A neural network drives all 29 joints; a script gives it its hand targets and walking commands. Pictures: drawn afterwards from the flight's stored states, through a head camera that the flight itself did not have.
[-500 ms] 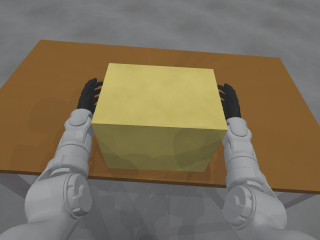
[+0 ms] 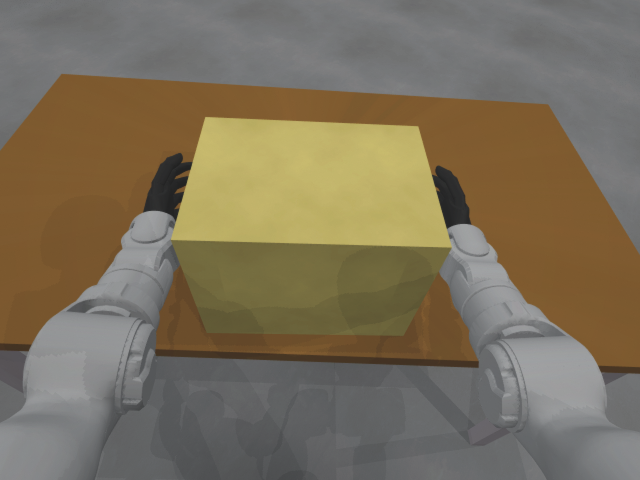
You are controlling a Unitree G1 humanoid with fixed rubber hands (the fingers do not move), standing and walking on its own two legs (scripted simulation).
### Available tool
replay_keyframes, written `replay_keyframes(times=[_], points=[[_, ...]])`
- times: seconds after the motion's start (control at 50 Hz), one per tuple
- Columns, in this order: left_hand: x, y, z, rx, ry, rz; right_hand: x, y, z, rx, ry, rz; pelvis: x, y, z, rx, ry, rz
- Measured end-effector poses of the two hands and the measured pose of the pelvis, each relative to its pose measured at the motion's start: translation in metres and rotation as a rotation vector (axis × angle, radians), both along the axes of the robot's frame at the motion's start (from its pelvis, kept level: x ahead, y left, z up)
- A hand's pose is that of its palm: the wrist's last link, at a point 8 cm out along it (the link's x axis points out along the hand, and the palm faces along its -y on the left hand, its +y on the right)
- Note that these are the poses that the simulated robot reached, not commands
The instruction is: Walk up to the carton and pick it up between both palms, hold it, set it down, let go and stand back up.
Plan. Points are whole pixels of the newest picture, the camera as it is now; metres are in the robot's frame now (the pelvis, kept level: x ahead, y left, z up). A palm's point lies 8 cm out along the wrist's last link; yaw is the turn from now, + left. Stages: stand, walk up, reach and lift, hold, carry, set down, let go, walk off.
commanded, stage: set down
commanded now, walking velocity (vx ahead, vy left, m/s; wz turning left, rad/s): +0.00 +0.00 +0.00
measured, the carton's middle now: (309, 232) +0.43 +0.01 +0.05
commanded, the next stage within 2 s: none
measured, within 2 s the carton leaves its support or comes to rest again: neither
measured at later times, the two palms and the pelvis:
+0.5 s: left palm (121, 240) +0.40 +0.25 +0.07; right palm (490, 231) +0.42 -0.23 +0.08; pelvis -0.02 -0.02 -0.01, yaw +1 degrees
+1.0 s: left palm (113, 285) +0.34 +0.24 +0.07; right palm (517, 291) +0.33 -0.24 +0.07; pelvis -0.02 -0.01 +0.00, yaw +2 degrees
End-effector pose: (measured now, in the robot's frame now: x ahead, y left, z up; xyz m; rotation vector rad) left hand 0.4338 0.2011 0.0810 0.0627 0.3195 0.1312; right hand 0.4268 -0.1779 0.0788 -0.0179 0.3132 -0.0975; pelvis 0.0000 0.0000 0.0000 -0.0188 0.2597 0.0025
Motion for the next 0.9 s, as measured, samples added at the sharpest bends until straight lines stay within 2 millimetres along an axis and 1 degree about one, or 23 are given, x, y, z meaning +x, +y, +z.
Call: replay_keyframes(times=[0.1,0.22,0.3,0.36,0.44,0.58,0.66,0.76,0.82,0.9], points=[[0.0,0.007,0.0,0.008,-0.008,0.007,0.008,-0.012,0.005,-0.007,-0.01,-0.019,-0.006,-0.003,-0.007,-0.007,0.052,0.002],[-0.006,0.026,-0.002,0.014,-0.015,0.032,0.009,-0.039,0.015,-0.025,-0.042,-0.053,-0.014,-0.009,-0.012,-0.005,0.08,0.006],[-0.011,0.04,-0.003,0.023,-0.029,0.055,0.006,-0.056,0.015,-0.038,-0.043,-0.065,-0.019,-0.013,-0.014,0.0,0.099,0.011],[-0.016,0.047,-0.006,0.039,-0.024,0.058,0.004,-0.063,0.012,-0.036,-0.049,-0.067,-0.022,-0.015,-0.014,0.004,0.109,0.019],[-0.023,0.05,-0.011,0.041,-0.026,0.047,0.0,-0.061,0.004,-0.032,-0.057,-0.035,-0.024,-0.017,-0.014,0.011,0.101,0.019],[-0.043,0.044,-0.022,0.006,-0.02,0.016,-0.016,-0.041,-0.011,-0.009,-0.053,0.027,-0.023,-0.018,-0.009,0.011,0.059,0.032],[-0.053,0.04,-0.018,-0.007,-0.044,-0.005,-0.03,-0.037,-0.012,0.013,-0.066,0.029,-0.022,-0.018,-0.005,0.007,0.019,0.04],[-0.067,0.038,-0.013,-0.021,-0.05,-0.022,-0.05,-0.04,-0.007,0.012,-0.071,0.024,-0.022,-0.016,-0.001,0.007,-0.049,0.041],[-0.076,0.037,-0.009,-0.019,-0.055,-0.032,-0.062,-0.046,-0.004,0.015,-0.074,0.012,-0.023,-0.015,0.001,0.009,-0.095,0.042],[-0.086,0.036,-0.01,-0.038,-0.038,-0.028,-0.077,-0.055,-0.003,0.008,-0.064,-0.011,-0.025,-0.013,0.003,0.012,-0.141,0.036]])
